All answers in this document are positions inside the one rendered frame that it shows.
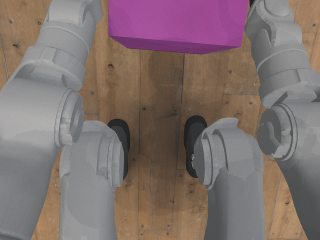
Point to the robot right foot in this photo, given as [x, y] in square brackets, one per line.
[192, 129]

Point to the robot left forearm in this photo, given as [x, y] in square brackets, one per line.
[63, 45]

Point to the carton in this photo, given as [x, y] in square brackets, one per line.
[181, 26]

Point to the robot left foot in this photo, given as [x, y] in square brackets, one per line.
[122, 130]

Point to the robot right forearm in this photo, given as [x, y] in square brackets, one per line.
[281, 60]

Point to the robot foot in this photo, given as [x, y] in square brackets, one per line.
[122, 130]
[192, 129]

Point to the left robot upper arm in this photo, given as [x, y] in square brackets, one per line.
[37, 119]

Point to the right robot upper arm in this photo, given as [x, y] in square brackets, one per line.
[290, 133]

